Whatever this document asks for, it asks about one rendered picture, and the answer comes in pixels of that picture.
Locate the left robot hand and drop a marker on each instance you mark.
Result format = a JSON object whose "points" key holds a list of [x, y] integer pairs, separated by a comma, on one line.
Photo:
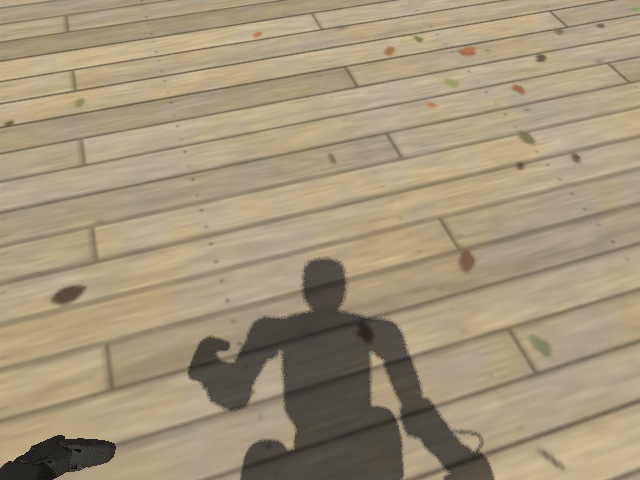
{"points": [[53, 457]]}

